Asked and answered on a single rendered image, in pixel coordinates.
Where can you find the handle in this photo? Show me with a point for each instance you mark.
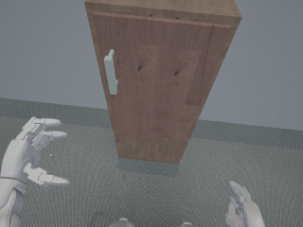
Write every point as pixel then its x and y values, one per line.
pixel 110 72

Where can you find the left robot forearm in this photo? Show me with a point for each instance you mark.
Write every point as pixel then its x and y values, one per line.
pixel 12 199

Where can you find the robot left hand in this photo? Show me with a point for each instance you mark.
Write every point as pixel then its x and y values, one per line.
pixel 16 163

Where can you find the cupboard door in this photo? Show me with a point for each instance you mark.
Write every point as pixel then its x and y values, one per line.
pixel 163 68

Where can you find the robot right hand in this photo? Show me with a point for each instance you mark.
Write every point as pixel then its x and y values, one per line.
pixel 249 214

